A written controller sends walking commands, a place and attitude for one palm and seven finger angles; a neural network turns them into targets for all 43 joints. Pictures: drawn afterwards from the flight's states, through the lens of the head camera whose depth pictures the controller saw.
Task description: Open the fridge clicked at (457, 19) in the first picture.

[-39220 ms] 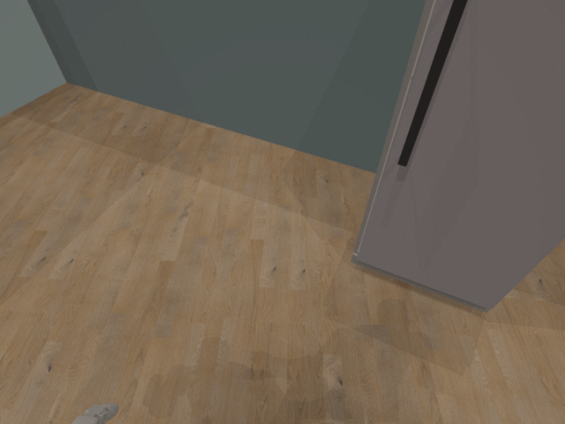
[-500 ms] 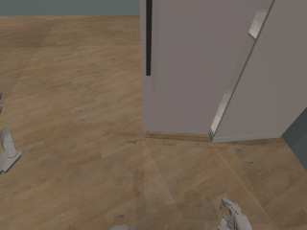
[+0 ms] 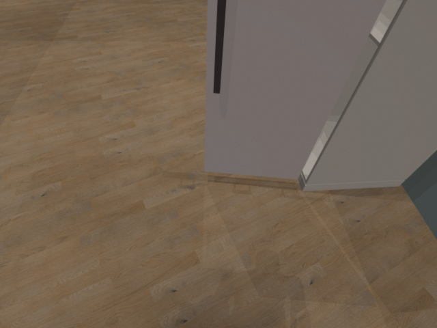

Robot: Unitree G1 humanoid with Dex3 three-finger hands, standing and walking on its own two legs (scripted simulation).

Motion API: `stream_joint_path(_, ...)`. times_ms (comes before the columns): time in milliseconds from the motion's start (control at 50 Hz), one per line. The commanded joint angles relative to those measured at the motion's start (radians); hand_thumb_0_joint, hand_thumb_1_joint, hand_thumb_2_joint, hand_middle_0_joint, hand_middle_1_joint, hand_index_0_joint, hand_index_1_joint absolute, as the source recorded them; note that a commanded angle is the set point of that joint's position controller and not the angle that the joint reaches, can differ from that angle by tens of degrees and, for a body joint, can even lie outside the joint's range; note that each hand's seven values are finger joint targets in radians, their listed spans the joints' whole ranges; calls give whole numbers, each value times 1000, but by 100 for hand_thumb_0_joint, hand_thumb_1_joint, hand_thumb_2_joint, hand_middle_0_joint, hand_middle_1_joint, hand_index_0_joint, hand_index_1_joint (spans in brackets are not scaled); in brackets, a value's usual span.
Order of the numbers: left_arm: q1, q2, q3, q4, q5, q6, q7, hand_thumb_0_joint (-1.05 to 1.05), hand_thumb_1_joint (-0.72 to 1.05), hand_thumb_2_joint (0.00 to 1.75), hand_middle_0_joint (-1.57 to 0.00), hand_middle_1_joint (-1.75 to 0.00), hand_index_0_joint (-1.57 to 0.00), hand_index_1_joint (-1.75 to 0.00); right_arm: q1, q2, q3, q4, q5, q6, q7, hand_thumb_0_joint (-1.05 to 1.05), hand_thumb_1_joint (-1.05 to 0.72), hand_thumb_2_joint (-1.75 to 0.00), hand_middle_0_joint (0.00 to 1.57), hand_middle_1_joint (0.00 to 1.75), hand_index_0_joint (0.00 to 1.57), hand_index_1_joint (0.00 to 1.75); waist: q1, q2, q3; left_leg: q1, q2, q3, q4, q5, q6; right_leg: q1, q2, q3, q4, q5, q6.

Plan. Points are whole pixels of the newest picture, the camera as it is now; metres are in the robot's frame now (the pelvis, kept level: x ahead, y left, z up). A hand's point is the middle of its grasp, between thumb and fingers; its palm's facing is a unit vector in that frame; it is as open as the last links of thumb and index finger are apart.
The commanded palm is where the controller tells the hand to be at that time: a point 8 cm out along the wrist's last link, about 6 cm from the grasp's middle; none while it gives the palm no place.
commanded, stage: let the arm hang, fingers relaxed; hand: left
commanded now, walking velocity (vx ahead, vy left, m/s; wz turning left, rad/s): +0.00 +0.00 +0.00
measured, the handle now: (220, 26) +0.91 +0.04 +0.11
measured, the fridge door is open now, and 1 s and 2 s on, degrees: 81 81 81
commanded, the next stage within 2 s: look to check the result in 0.70 s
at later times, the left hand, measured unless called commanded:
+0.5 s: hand out of the picture +0.07 +0.22 -0.16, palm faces -0.06 -0.97 -0.22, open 7.3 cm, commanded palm none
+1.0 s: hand out of the picture +0.04 +0.22 -0.17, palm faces -0.07 -0.98 -0.21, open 7.3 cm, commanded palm none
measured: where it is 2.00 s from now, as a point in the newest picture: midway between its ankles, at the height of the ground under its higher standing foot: outside the picture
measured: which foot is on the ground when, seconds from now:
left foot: down 0.00-1.00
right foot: down 0.00-1.00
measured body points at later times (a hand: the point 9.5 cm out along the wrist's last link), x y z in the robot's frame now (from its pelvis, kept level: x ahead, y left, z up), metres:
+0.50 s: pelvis +0.02 +0.03 +0.01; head +0.03 +0.03 +0.46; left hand +0.07 +0.27 -0.15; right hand +0.04 -0.20 -0.15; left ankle +0.05 +0.12 -0.73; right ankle +0.01 -0.09 -0.73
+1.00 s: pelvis +0.03 +0.04 +0.01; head +0.05 +0.04 +0.46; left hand +0.05 +0.27 -0.15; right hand +0.03 -0.19 -0.15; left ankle +0.05 +0.12 -0.73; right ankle +0.01 -0.09 -0.73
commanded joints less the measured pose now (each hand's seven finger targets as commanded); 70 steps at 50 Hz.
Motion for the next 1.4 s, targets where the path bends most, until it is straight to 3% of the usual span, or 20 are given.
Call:
stream_joint_path(0,-19,142,26,-3,-3,-41,8,0,90,90,-20,-30,-20,-30,-27,-119,-31,-24,7,-36,-18,0,-90,-90,20,30,20,30,2,108,-122,74,72,-95,-147,-59,21,50,-136,176,-209,-7,-15)
stream_joint_path(60,-25,142,23,47,-2,-41,8,0,90,90,-20,-30,-20,-30,2,-127,-34,17,10,-37,-21,0,-90,-90,20,30,20,30,-2,40,-96,98,81,-96,-169,-42,22,32,-131,160,-230,-16,-12)
stream_joint_path(120,-25,133,19,86,-3,-39,9,0,90,90,-20,-30,-20,-30,13,-120,-35,52,10,-37,-23,0,-90,-90,20,30,20,30,-3,16,-55,102,85,-93,-192,-42,23,13,-130,153,-241,-21,-9)
stream_joint_path(240,-18,123,15,136,-2,-38,12,0,90,90,-20,-30,-20,-30,9,-114,-32,96,10,-42,-24,0,-90,-90,20,30,20,30,2,35,-29,110,94,-96,-226,-37,26,10,-126,141,-229,0,-1)
stream_joint_path(420,-11,101,12,166,1,-39,17,0,90,90,-20,-30,-20,-30,-3,-91,-27,128,12,-52,-25,0,-90,-90,20,30,20,30,8,40,-44,153,99,-84,-236,66,28,30,-130,128,-201,88,14)
stream_joint_path(600,-2,85,12,177,3,-38,19,0,90,90,-20,-30,-20,-30,-12,-81,-27,142,13,-53,-27,0,-90,-90,20,30,20,30,7,61,-24,163,97,-77,-253,54,28,24,-128,129,-201,85,17)
stream_joint_path(660,8,87,11,179,4,-43,20,0,90,90,-20,-30,-20,-30,-3,-88,-29,140,15,-56,-28,0,-90,-90,20,30,20,30,5,38,-57,191,96,-72,-232,111,31,41,-130,135,-201,126,17)
stream_joint_path(740,7,79,10,185,2,-42,20,0,90,90,-20,-30,-20,-30,-5,-84,-29,146,15,-56,-30,0,-90,-90,20,30,20,30,3,43,-39,197,97,-69,-236,111,32,31,-131,136,-205,121,17)
stream_joint_path(860,21,85,10,192,2,-42,21,0,90,90,-20,-30,-20,-30,3,-89,-31,149,18,-57,-31,0,-90,-90,20,30,20,30,4,32,-53,210,99,-71,-235,115,35,41,-129,134,-204,122,17)
stream_joint_path(1020,18,84,8,197,2,-40,20,0,90,90,-20,-30,-20,-30,2,-90,-30,157,17,-55,-32,0,-90,-90,20,30,20,30,2,36,-21,191,98,-71,-252,58,34,30,-128,135,-210,89,16)
stream_joint_path(1060,27,92,11,195,3,-43,21,0,90,90,-20,-30,-20,-30,3,-97,-34,153,18,-59,-32,0,-90,-90,20,30,20,30,5,42,-54,212,98,-69,-240,97,37,44,-132,133,-205,115,16)
stream_joint_path(1240,7,96,12,194,2,-44,20,0,90,90,-20,-30,-20,-30,-9,-100,-32,157,17,-61,-32,0,-90,-90,20,30,20,30,3,39,-25,208,99,-66,-245,121,35,42,-135,141,-214,130,17)
stream_joint_path(1380,-6,111,14,190,2,-46,19,0,90,90,-20,-30,-20,-30,-19,-115,-34,153,17,-63,-31,0,-90,-90,20,30,20,30,2,38,-41,225,102,-64,-246,130,34,48,-137,143,-216,138,17)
